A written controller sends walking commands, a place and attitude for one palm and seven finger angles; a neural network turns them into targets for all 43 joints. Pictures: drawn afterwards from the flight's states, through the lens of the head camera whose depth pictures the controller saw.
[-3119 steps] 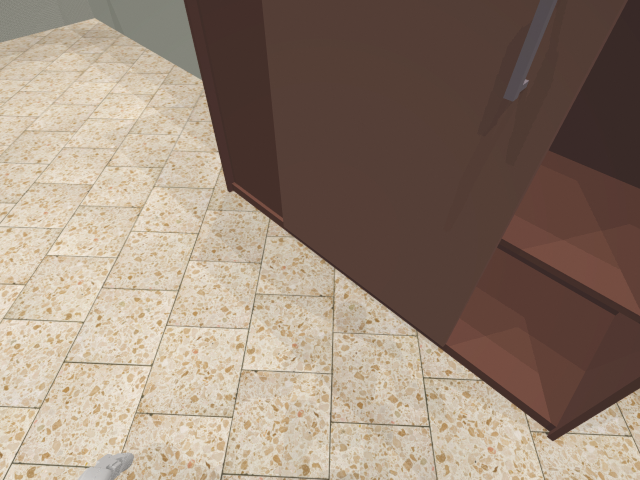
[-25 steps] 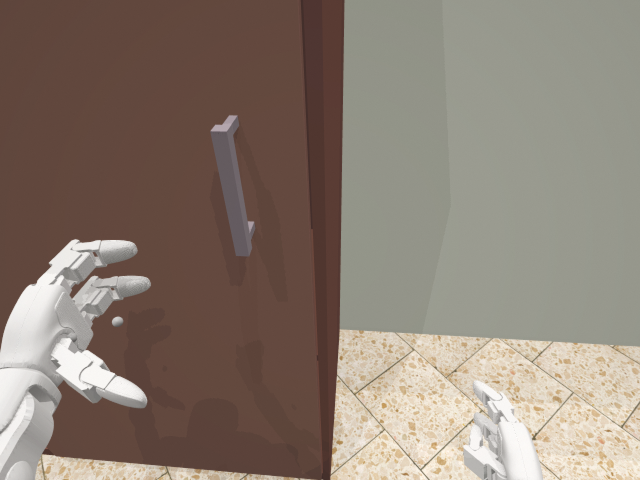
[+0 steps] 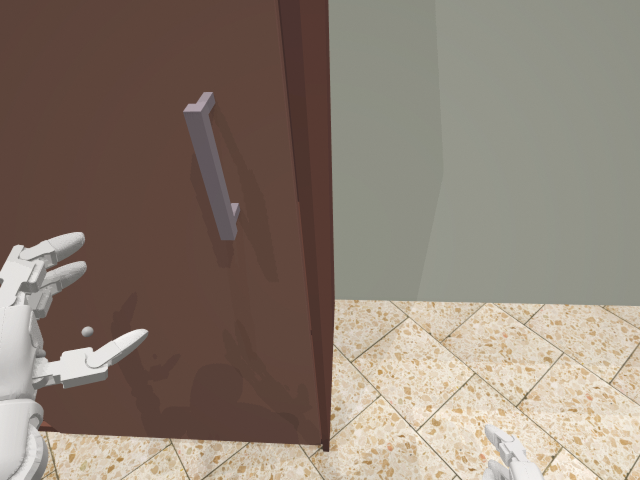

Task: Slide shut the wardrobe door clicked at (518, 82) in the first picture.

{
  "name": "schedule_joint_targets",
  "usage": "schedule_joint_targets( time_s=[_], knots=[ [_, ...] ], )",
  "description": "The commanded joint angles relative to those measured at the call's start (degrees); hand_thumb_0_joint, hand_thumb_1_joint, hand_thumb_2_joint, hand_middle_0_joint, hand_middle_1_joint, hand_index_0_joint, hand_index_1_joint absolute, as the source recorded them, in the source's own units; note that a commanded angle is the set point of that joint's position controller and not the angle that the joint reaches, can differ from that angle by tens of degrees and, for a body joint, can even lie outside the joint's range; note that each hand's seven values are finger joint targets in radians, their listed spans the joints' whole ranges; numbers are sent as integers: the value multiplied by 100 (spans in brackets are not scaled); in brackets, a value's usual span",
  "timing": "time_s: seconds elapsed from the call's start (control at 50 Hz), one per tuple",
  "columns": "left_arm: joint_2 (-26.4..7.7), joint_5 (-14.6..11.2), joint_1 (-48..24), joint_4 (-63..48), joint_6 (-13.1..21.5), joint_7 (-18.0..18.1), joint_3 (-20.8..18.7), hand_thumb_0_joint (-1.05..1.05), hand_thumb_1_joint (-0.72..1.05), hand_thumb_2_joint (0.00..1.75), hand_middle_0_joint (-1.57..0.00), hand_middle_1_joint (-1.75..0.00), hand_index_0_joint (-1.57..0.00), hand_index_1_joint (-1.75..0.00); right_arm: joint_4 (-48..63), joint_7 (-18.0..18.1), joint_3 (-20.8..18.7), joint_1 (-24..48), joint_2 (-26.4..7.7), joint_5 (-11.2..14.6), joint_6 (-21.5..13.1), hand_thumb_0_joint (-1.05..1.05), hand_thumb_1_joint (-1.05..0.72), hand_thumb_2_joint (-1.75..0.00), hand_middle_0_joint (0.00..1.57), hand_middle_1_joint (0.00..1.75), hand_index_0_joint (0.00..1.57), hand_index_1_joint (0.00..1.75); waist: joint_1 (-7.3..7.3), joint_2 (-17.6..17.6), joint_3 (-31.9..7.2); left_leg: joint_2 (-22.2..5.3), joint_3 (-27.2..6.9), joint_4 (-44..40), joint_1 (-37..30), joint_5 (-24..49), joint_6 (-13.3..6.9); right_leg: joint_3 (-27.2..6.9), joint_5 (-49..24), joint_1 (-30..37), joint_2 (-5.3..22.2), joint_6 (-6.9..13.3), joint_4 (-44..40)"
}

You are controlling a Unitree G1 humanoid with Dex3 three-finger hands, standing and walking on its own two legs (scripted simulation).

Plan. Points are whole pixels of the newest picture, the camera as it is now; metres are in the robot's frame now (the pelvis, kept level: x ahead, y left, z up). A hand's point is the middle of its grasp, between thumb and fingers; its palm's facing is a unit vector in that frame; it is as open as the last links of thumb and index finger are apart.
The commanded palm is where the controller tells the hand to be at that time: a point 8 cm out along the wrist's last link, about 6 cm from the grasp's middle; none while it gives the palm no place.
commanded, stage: draw the hand back to the body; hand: left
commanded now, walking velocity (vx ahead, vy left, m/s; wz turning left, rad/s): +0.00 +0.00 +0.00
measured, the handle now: (218, 170) +0.38 +0.17 +0.23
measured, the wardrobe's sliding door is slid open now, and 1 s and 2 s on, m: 0.00 0.00 0.00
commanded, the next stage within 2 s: step back with the hand held close in 0.66 s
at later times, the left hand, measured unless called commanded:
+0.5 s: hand (73, 325) +0.20 +0.28 +0.16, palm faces +0.47 -0.81 -0.36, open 7.6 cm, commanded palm +0.15 +0.31 +0.18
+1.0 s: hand (80, 321) +0.21 +0.28 +0.16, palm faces +0.39 -0.80 -0.46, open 7.4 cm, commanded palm +0.15 +0.32 +0.18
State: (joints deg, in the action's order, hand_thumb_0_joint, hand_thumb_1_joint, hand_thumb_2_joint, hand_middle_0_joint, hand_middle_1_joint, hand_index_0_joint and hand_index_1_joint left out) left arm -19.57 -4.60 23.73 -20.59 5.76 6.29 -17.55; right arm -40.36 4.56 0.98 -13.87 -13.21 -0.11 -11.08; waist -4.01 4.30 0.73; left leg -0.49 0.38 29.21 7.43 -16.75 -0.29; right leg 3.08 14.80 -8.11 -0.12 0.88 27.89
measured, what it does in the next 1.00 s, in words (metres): stands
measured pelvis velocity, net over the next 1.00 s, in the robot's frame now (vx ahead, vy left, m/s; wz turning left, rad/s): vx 0.00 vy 0.02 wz -0.03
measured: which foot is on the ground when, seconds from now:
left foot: down 0.00-1.00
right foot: down 0.00-1.00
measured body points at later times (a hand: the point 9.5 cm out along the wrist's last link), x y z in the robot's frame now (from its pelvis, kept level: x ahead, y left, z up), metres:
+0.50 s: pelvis +0.02 +0.01 +0.00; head -0.01 +0.00 +0.45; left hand +0.17 +0.32 +0.18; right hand +0.21 -0.20 -0.07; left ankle +0.00 +0.12 -0.74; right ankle +0.01 -0.11 -0.74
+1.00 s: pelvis +0.00 +0.02 +0.01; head +0.01 +0.00 +0.46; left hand +0.18 +0.32 +0.18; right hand +0.18 -0.22 -0.08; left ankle +0.00 +0.12 -0.74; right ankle +0.01 -0.11 -0.74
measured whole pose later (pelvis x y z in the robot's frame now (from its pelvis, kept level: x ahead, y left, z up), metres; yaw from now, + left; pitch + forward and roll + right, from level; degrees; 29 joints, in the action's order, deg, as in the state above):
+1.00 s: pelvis +0.00 +0.02 +0.01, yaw -2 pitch +0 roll -1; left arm -20.8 -2.4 26.7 -22.5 8.1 6.5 -21.4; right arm -33.9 3.8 0.5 -9.1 -13.7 -0.9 -2.9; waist -1.9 3.3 1.9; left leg 0.0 2.6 25.6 11.4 -13.9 -1.7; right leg 0.9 10.1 -11.9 0.2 -0.7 22.4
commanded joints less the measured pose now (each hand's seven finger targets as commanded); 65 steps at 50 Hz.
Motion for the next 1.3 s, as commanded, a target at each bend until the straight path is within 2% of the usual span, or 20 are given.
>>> schedule_joint_targets(
  time_s=[0.0,0.12,0.26,0.42,0.56,0.68,0.74,0.76,0.78,0.8,0.82,0.84,0.9,0.98,1.0,1.08,1.1,1.14,1.2,1.28],
  knots=[
    [-1133,11,-564,-1099,478,110,-787,0,43,67,-22,-58,-22,-58,1090,37,-250,1057,-604,25,-354,0,-90,-90,20,30,20,30,-95,-246,-208,-76,-59,-606,133,753,-114,-199,-327,-20,249,34,-652],
    [-1080,-2,-459,-1037,486,64,-792,0,65,78,-21,-45,-21,-45,1136,18,-271,1026,-587,31,-268,0,-90,-90,20,30,20,30,-76,-206,-110,-97,-31,-688,72,848,-98,-210,-452,-16,213,23,-663],
    [-1136,21,-447,-1345,412,68,-873,0,90,90,-20,-30,-20,-30,1173,-14,-287,948,-600,2,-175,0,-90,-90,20,30,20,30,-71,13,-460,-114,-49,-669,-102,1539,-48,-185,-1150,262,190,54,-508],
    [-1034,23,-614,-1164,234,70,-743,0,90,90,-20,-30,-20,-30,1163,-5,-253,979,-600,-15,-29,0,-90,-90,20,30,20,30,-31,-62,-179,-111,-78,-726,-70,1542,-27,-154,-1109,197,167,49,-603],
    [-1071,38,-592,-1453,212,67,-759,0,90,90,-20,-30,-20,-30,1194,-35,-250,989,-578,-39,15,0,-90,-90,20,30,20,30,-70,81,-512,-118,-100,-727,-235,1914,15,-144,-1335,392,156,60,-555],
    [-1096,20,-458,-1317,179,55,-841,0,90,90,-20,-30,-20,-30,1195,-48,-254,1003,-574,-36,68,0,-90,-90,20,30,20,30,-81,-171,-410,-122,-86,-754,-169,1914,16,-128,-1383,408,136,59,-597],
    [-1073,30,-504,-1312,181,48,-818,0,90,90,-20,-30,-20,-30,1182,-48,-251,1013,-577,-38,90,0,-90,-90,20,30,20,30,-76,68,-339,-122,-88,-800,-161,1809,29,-133,-1242,376,135,64,-643],
    [-1212,29,-681,-1303,189,68,-934,0,90,90,-20,-30,-20,-30,1168,-35,-256,1016,-582,-34,95,0,-90,-90,20,30,20,30,-73,-62,-368,-116,-86,-807,-177,1791,22,-129,-1254,377,127,64,-651],
    [-1866,80,-1416,-1684,449,120,-1567,0,90,90,-20,-30,-20,-30,1418,-35,-177,1055,-609,17,213,0,-90,-90,20,30,20,30,166,-234,203,-165,-140,-677,234,1197,-151,-751,-1495,-327,367,27,-1063],
    [-1814,116,-1423,-1546,580,115,-1521,0,90,90,-20,-30,-20,-30,1308,-5,-174,995,-562,-1,299,0,-90,-90,20,30,20,30,202,-280,153,-141,-214,-637,246,991,-153,-748,-1467,-334,505,49,-1111],
    [-1394,135,-661,-1093,532,87,-1221,0,90,90,-20,-30,-20,-30,1229,8,-184,1053,-548,-49,344,0,-90,-90,20,30,20,30,233,-531,184,-138,-233,-584,161,1152,-173,-788,-1668,-496,509,50,-1141],
    [-1140,184,-379,-1025,504,58,-996,0,90,90,-20,-30,-20,-30,1305,-21,-223,983,-605,-62,408,0,-90,-90,20,30,20,30,236,-505,-29,-159,-201,-534,118,1314,-160,-775,-1748,-449,537,39,-1096],
    [-983,204,83,-1252,563,74,-848,0,90,90,-20,-30,-20,-30,1477,-16,-284,979,-653,-64,532,0,-90,-90,20,30,20,30,220,27,-696,-257,-147,-554,-41,1934,-140,-616,-2064,-191,540,-15,-787],
    [-1299,204,589,-1504,600,180,-1209,0,90,90,-20,-30,-20,-30,1650,2,-371,889,-632,-27,683,0,-90,-90,20,30,20,30,218,-387,-1221,-330,-166,-502,93,2212,-129,-574,-2294,-6,498,-76,-558],
    [-1448,210,580,-1653,624,208,-1333,0,90,90,-20,-30,-20,-30,1676,21,-372,901,-660,-30,717,0,-90,-90,20,30,20,30,213,-340,-1274,-329,-237,-526,165,2232,-117,-540,-2235,44,485,-69,-497],
    [-1565,194,726,-1875,740,262,-1532,0,90,90,-20,-30,-20,-30,1784,66,-415,876,-606,5,741,0,-90,-90,20,30,20,30,212,-374,-1198,-390,-300,-557,569,2004,-150,-572,-2158,46,432,-100,-290],
    [-1651,210,600,-2043,763,274,-1565,0,90,90,-20,-30,-20,-30,1802,80,-428,890,-656,2,737,0,-90,-90,20,30,20,30,219,-132,-1169,-390,-349,-589,674,1915,-159,-572,-2057,55,403,-100,-248],
    [-1507,218,656,-1885,788,285,-1495,0,90,90,-20,-30,-20,-30,1789,94,-427,835,-650,0,695,0,-90,-90,20,30,20,30,217,-18,-977,-473,-406,-743,973,1528,-203,-564,-1752,29,325,-131,-126],
    [-1363,278,508,-1728,828,288,-1392,0,90,90,-20,-30,-20,-30,1761,101,-441,805,-732,-7,611,0,-90,-90,20,30,20,30,240,218,-638,-549,-546,-1020,1720,204,-311,-615,-1115,145,240,-127,-17],
    [-1195,395,279,-1477,896,296,-1272,0,90,90,-20,-30,-20,-30,1718,73,-457,707,-768,25,489,0,-90,-90,20,30,20,30,280,-31,-327,-599,-673,-1113,2616,-1416,-461,-780,-297,219,249,-117,34]
  ],
)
